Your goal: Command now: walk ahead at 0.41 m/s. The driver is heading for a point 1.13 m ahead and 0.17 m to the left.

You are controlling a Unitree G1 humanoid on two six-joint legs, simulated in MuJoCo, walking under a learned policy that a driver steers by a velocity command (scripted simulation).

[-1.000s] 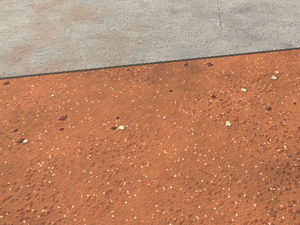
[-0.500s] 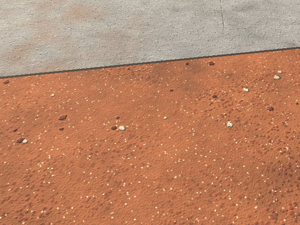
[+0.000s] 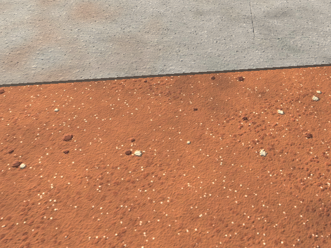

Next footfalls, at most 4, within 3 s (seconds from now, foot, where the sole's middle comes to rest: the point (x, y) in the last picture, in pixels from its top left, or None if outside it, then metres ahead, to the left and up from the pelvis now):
0.42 right None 0.40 -0.07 -0.77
0.96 left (141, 209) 0.66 0.11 -0.77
1.50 right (182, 195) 0.74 -0.07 -0.77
2.70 left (130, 193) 0.74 0.16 -0.77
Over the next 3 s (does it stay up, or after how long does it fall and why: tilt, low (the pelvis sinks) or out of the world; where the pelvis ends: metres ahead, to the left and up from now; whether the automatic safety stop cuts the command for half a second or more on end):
stays up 0.82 0.12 0.01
